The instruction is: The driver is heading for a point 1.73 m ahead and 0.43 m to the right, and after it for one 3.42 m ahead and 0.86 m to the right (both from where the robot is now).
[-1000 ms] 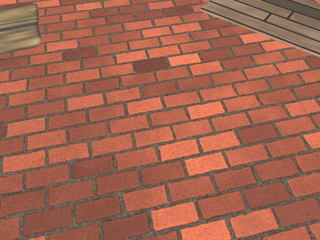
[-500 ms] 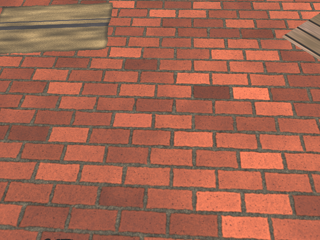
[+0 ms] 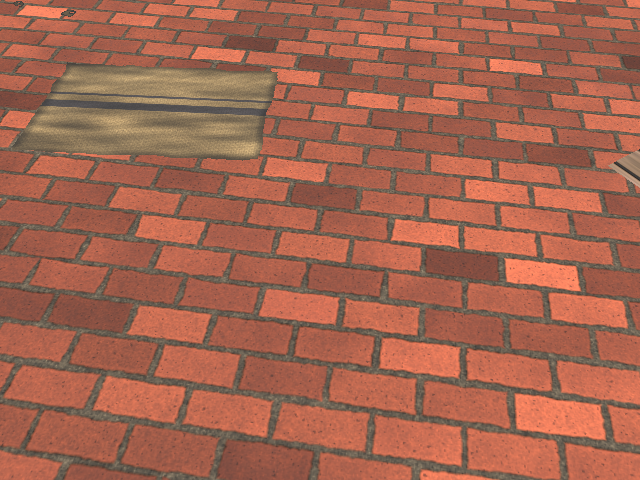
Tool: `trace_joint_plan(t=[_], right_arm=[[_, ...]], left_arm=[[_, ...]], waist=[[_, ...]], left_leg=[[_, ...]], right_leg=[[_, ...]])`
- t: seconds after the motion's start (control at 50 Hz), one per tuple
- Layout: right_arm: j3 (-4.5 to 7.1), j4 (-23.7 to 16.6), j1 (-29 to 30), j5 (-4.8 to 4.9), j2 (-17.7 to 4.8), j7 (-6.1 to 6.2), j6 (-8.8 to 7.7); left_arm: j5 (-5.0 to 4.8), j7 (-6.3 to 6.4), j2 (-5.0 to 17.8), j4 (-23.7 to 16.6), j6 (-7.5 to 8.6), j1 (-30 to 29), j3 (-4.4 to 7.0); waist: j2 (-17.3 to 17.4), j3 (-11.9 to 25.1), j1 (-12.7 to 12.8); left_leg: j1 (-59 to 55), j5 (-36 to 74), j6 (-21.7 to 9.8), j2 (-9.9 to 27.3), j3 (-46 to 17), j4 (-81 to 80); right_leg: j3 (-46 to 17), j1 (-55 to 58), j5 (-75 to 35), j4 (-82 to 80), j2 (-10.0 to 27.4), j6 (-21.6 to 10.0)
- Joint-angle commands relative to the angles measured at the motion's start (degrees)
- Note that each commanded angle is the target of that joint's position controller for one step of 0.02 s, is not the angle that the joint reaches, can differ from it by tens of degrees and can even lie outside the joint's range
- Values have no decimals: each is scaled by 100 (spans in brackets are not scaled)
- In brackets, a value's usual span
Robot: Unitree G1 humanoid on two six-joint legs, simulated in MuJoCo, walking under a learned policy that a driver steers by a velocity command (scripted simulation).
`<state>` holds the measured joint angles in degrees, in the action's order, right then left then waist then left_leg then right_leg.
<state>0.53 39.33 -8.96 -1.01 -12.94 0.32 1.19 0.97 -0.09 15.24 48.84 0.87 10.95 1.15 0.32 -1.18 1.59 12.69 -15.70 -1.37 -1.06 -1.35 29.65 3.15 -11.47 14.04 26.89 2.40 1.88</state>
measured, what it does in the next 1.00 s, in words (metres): stands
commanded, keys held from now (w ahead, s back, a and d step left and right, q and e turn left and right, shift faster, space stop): no key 1.00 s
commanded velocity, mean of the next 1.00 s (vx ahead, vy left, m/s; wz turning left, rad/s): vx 0.00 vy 0.00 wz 0.01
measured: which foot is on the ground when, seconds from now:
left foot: down 0.00-1.00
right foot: down 0.00-1.00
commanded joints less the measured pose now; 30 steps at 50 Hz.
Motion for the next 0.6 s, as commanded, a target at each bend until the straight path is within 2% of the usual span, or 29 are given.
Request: trace_joint_plan(t=[0.02, 0.3, 0.6], right_arm=[[234, -301, 57, 15, -729, 27, -62], [306, 397, -123, 40, -730, 86, -101], [264, 1256, -250, 69, -694, 159, -125]], left_arm=[[-23, 45, 615, -175, 51, -96, 144], [-56, 199, 657, 491, -66, -134, 173], [-66, 276, 526, 1080, -90, -17, 181]], waist=[[11, 356, -74], [49, 207, -33], [8, 11, -45]], left_leg=[[-244, 1631, -263, 519, -579, -486], [-231, 1707, -177, 394, -406, -652], [-197, 1223, -140, 308, -297, -844]], right_leg=[[-262, 93, -909, -276, 191, -13], [-247, 342, -911, -374, 198, -31], [-181, 254, -647, -529, 133, -28]])
Velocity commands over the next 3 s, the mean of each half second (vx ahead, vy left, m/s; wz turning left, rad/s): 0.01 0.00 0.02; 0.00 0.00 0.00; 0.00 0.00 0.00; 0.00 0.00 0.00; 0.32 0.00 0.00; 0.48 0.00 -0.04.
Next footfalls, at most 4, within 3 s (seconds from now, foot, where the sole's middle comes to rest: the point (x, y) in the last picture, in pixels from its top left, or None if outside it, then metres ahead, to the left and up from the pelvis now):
2.28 right None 0.10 -0.16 -0.77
2.76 left None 0.50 0.05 -0.77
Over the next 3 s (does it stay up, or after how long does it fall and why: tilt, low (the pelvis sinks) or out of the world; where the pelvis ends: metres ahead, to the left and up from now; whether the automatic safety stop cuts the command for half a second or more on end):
stays up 0.45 -0.04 0.01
